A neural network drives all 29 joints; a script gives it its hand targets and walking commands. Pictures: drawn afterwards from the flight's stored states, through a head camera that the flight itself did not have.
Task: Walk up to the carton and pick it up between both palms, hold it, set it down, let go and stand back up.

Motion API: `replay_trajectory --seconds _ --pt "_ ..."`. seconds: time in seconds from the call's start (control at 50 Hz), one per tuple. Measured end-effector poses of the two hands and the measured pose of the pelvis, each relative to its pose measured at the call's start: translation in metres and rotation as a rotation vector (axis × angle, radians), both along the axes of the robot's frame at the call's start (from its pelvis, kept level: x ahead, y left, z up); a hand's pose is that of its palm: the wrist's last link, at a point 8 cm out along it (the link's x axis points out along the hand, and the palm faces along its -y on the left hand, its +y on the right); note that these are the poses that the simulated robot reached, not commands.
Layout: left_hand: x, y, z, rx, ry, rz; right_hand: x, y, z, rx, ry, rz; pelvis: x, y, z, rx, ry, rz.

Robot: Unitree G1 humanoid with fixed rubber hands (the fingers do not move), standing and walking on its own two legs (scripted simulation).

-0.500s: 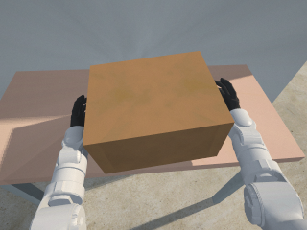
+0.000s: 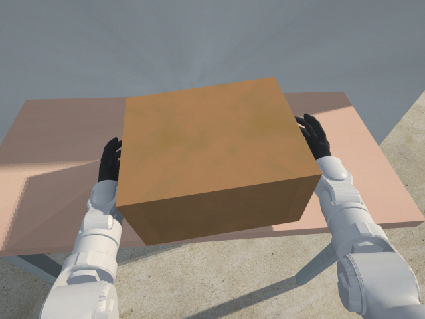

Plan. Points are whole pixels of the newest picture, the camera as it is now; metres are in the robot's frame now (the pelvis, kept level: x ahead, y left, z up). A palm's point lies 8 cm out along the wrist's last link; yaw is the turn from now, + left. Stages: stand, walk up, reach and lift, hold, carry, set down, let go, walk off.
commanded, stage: set down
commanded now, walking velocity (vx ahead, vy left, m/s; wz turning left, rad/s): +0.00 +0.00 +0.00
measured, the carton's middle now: (212, 159) +0.42 +0.01 +0.06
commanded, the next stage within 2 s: none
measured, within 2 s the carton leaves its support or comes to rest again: rests again in 0.10 s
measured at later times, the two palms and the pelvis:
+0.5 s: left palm (97, 178) +0.37 +0.23 +0.05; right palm (311, 161) +0.40 -0.19 +0.07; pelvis -0.01 +0.00 +0.00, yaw +0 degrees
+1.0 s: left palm (77, 207) +0.31 +0.26 +0.05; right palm (328, 193) +0.34 -0.21 +0.06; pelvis -0.03 +0.00 +0.00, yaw +0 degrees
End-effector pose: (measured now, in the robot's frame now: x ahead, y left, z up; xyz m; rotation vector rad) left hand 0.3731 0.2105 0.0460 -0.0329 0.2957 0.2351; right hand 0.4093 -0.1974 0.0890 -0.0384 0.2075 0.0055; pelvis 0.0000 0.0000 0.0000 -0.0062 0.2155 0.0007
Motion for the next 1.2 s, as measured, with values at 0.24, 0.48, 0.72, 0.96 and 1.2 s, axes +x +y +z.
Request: replay_trajectory --seconds 0.24,0.48,0.72,0.96,1.2 --pt "0.005 0.018 -0.010 0.068 0.069 0.015 0.002 0.011 -0.030 0.076 0.086 -0.026 -0.002 0.002 -0.003 -0.004 0.046 -0.001" --pt "-0.004 0.021 0.007 0.057 0.040 0.002 -0.006 0.009 -0.017 0.105 0.068 -0.039 -0.005 0.002 -0.002 -0.007 0.028 -0.002" --pt "-0.030 0.031 0.005 0.058 0.056 0.004 -0.036 -0.002 -0.024 0.092 0.103 -0.043 -0.019 0.003 -0.003 -0.010 -0.020 -0.003" --pt "-0.061 0.043 0.000 0.052 0.071 0.022 -0.070 -0.012 -0.029 0.097 0.107 -0.042 -0.031 0.002 -0.003 -0.009 -0.053 -0.003" --pt "-0.083 0.042 0.003 0.066 0.069 0.005 -0.094 -0.017 -0.031 0.107 0.111 -0.030 -0.039 0.001 -0.004 -0.008 -0.091 -0.003"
